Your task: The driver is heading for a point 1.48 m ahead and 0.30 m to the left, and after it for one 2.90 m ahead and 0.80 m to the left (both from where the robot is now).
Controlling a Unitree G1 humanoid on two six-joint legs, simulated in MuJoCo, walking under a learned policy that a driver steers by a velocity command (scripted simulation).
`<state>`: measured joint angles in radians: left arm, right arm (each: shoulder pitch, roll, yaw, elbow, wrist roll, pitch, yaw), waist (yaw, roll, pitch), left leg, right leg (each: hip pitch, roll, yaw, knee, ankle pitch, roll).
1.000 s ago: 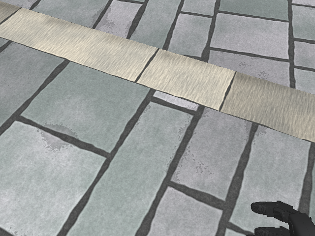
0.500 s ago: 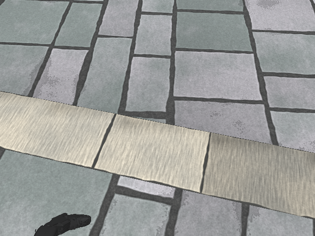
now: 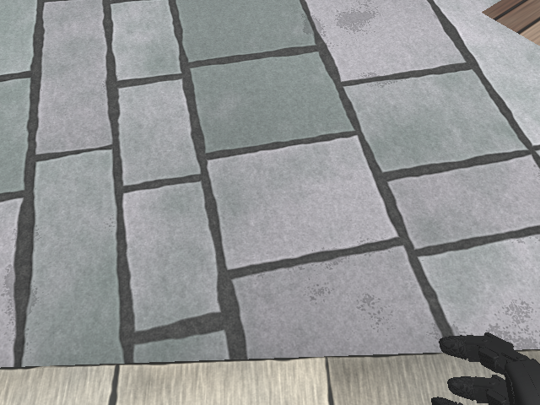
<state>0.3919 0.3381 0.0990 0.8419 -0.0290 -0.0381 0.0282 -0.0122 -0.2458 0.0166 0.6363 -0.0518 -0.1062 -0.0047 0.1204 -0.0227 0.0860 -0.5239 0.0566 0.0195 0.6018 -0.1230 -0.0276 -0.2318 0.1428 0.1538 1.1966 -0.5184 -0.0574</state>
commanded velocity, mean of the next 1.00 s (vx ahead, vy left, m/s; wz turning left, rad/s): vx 0.11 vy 0.00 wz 0.12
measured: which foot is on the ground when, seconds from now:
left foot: down 0.00-0.34, up 0.36-0.68, down 0.70-1.00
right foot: up 0.00-0.30, down 0.32-0.70, up 0.72-1.00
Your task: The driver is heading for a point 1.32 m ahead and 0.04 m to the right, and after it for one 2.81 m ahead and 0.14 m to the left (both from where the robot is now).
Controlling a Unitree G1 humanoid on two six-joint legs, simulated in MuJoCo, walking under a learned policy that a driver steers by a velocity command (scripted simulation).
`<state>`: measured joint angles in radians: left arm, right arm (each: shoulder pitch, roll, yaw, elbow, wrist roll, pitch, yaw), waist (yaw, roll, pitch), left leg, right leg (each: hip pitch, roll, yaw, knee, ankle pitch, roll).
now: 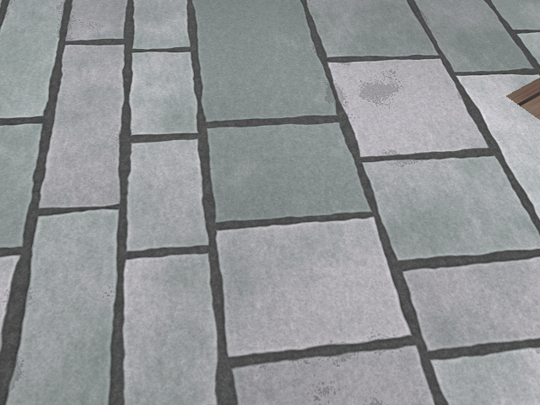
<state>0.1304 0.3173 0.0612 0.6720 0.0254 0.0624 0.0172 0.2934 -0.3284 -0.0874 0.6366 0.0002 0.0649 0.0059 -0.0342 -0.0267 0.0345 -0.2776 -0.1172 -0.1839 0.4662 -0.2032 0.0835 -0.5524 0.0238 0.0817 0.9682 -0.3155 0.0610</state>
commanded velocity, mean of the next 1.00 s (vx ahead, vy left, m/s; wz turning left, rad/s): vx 0.00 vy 0.00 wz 0.21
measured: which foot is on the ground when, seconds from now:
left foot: down 0.00-0.22, up 0.24-0.62, down 0.64-1.00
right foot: up 0.00-0.20, down 0.22-0.64, up 0.66-0.98, down 1.00-1.00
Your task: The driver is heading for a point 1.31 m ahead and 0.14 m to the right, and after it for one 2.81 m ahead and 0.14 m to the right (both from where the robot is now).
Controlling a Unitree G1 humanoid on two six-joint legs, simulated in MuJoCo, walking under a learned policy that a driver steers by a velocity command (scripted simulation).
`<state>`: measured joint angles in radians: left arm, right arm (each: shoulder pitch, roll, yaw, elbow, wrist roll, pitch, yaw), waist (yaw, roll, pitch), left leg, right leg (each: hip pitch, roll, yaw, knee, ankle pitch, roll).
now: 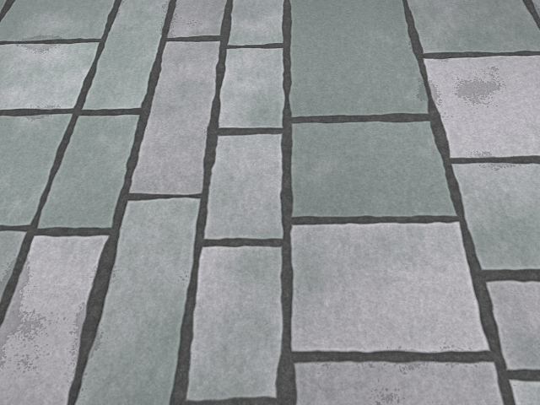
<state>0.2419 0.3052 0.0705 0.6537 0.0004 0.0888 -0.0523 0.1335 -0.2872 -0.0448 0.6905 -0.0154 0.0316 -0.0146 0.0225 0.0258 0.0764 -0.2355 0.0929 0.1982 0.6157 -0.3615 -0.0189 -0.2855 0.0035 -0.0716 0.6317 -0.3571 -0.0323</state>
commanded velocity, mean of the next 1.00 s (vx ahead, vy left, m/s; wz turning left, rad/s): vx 0.33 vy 0.00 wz -0.41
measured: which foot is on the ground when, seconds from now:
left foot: down 0.00-0.00, up 0.02-0.54, down 0.56-0.98, up 1.00-1.00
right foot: down 0.00-0.54, up 0.56-0.98, down 1.00-1.00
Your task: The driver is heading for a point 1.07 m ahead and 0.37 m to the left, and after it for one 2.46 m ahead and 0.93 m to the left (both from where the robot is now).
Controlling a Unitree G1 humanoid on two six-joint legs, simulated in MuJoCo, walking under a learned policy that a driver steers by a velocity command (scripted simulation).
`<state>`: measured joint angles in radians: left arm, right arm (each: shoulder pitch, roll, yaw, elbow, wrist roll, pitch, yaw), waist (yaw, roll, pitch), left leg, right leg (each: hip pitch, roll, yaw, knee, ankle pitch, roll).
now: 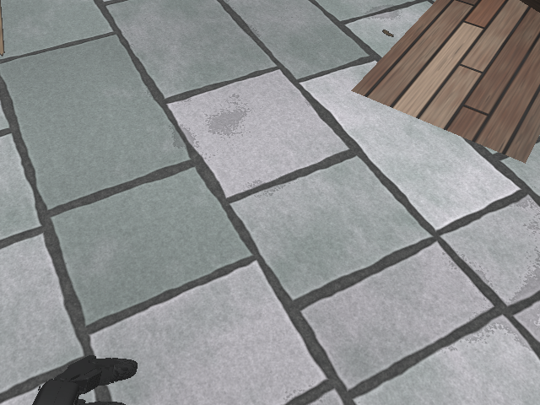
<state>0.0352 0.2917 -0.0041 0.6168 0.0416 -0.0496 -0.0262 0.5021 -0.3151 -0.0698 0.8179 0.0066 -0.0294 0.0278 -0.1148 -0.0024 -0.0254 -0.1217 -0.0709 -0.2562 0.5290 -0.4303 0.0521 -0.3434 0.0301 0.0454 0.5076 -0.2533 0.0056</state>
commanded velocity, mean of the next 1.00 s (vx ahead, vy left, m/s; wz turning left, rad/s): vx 0.91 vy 0.00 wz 0.83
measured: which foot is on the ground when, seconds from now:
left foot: up 0.00-0.44, down 0.46-0.78, up 0.80-1.00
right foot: down 0.00-0.46, up 0.48-0.76, down 0.78-1.00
